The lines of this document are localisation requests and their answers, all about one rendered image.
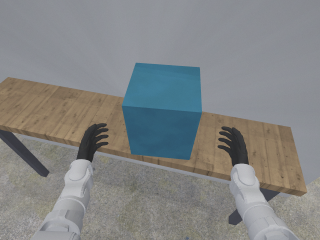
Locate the right robot hand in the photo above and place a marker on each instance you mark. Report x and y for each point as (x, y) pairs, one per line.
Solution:
(237, 150)

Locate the left robot upper arm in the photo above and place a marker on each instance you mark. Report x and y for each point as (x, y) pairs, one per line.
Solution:
(56, 235)

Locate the carton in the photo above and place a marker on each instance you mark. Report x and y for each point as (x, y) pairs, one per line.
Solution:
(162, 108)

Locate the table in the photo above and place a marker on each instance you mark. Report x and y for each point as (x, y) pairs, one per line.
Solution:
(62, 114)

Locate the robot left forearm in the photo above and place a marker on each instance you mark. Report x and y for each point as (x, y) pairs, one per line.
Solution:
(70, 208)

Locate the left robot hand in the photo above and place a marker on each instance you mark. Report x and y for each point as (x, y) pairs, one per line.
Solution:
(88, 144)

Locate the robot right forearm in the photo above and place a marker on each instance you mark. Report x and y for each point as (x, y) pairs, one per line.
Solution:
(256, 213)

